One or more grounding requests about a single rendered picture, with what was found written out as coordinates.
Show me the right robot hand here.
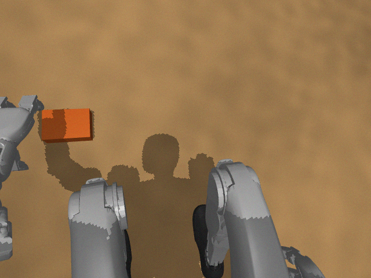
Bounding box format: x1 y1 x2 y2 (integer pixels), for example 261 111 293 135
281 246 325 278

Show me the left robot hand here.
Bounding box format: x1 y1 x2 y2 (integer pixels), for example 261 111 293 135
0 95 44 171

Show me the small box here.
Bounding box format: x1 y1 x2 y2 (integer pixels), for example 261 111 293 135
42 108 93 143

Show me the right robot foot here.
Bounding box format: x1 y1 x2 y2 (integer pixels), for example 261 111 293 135
192 204 224 278

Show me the left robot arm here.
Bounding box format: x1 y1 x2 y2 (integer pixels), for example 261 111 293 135
0 139 17 261

